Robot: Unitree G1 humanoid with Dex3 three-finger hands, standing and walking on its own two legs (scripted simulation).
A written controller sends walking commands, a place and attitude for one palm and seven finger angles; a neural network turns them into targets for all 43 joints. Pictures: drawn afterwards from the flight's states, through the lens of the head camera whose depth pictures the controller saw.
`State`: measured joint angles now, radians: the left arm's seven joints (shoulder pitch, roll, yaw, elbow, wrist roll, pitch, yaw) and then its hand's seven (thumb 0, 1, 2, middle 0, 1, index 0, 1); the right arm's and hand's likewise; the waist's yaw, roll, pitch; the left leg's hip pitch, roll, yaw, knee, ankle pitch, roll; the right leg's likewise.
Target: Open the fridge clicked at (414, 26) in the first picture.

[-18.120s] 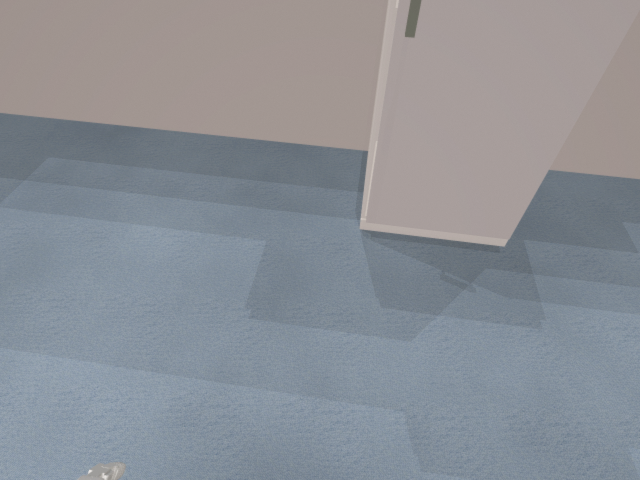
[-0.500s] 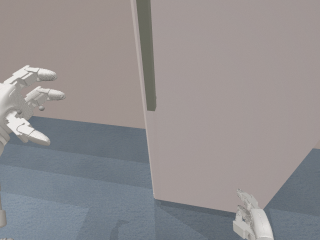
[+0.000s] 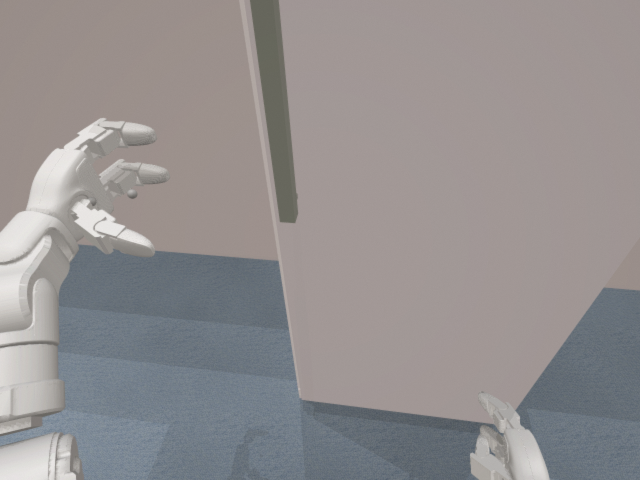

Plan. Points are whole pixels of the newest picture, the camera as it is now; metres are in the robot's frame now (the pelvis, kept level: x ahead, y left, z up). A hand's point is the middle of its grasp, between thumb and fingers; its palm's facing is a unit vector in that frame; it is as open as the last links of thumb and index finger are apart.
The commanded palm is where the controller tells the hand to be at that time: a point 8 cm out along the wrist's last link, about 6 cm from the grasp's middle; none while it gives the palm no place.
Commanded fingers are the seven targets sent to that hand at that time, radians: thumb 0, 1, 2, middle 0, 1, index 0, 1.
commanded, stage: move the hooked fingers beside the handle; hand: left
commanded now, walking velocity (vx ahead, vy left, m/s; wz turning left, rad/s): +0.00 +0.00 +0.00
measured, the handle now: (281, 115) +0.50 +0.10 +0.25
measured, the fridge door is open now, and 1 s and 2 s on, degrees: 0 0 0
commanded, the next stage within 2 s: feel for the door with the fingertips in 1.80 s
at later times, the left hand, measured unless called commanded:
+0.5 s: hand (184, 170) +0.38 +0.20 +0.24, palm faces -0.03 -1.00 -0.04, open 14.0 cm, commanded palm +0.36 +0.25 +0.23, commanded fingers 0.00 -0.50 0.30 -0.30 -1.20 -0.30 -1.20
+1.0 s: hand (228, 152) +0.43 +0.16 +0.23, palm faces -0.04 -1.00 -0.02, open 14.0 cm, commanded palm +0.42 +0.22 +0.23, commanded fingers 0.00 -0.50 0.30 -0.30 -1.20 -0.30 -1.20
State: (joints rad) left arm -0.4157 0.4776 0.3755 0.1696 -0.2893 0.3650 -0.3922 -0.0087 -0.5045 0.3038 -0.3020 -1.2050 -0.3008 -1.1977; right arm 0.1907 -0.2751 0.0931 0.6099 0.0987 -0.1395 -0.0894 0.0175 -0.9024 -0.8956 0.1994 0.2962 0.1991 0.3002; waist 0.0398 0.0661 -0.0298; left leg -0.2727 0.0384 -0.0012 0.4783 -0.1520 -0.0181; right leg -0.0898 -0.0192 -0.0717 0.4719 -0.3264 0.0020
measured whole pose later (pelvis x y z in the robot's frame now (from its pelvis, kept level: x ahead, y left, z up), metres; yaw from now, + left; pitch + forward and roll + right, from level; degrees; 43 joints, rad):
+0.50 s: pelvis +0.01 +0.00 +0.00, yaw +0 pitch -2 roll +0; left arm -0.58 0.42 0.30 0.36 -0.24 0.33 -0.30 -0.01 -0.50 0.30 -0.30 -1.20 -0.30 -1.20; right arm 0.20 -0.27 0.07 0.64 0.09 -0.11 -0.10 0.02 -0.90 -0.90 0.20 0.30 0.20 0.30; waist 0.01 0.06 -0.03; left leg -0.28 0.04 0.00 0.47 -0.16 -0.02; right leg -0.10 -0.02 -0.06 0.48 -0.33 0.00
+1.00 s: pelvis +0.01 +0.00 +0.00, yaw -1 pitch -1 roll +0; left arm -0.74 0.37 0.25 0.56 -0.20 0.27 -0.20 -0.01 -0.50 0.30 -0.30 -1.20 -0.30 -1.20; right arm 0.24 -0.27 0.05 0.67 0.08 -0.08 -0.10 0.02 -0.90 -0.90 0.20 0.30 0.20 0.30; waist -0.02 0.05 -0.04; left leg -0.31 0.04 0.01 0.48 -0.17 -0.02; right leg -0.13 -0.02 -0.05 0.48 -0.34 0.00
